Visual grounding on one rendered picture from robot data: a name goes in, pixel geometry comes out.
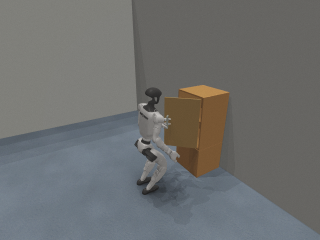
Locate robot left hand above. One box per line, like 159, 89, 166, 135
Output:
161, 118, 171, 129

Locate robot right upper arm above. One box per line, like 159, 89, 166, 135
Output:
152, 113, 164, 144

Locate robot right hand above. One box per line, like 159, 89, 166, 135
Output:
169, 151, 180, 163

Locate handle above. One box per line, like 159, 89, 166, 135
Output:
166, 115, 169, 128

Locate cupboard door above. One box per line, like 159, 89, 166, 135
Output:
164, 97, 201, 149

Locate right robot forearm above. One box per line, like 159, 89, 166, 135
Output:
155, 137, 173, 156

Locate robot left upper arm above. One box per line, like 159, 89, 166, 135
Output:
138, 103, 147, 126

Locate humanoid robot head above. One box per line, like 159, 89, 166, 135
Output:
143, 87, 162, 113

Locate right robot shin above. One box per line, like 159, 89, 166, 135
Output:
146, 167, 167, 190

